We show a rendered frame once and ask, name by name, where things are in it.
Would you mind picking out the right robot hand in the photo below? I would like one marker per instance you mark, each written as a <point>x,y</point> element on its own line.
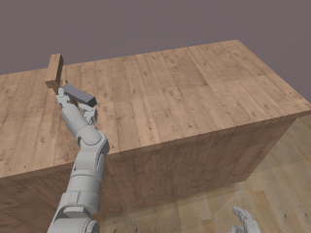
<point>249,224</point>

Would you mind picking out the counter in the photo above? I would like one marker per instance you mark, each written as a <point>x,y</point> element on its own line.
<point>178,122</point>

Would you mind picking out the tap lever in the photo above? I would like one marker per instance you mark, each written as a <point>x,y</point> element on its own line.
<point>79,95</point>

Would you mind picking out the left robot hand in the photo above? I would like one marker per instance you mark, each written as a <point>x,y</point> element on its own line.
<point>72,116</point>

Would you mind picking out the robot left upper arm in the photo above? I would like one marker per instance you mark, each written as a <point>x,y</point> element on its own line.
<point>75,225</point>

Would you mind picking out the robot left forearm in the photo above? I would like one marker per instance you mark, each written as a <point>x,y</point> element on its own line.
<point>81,198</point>

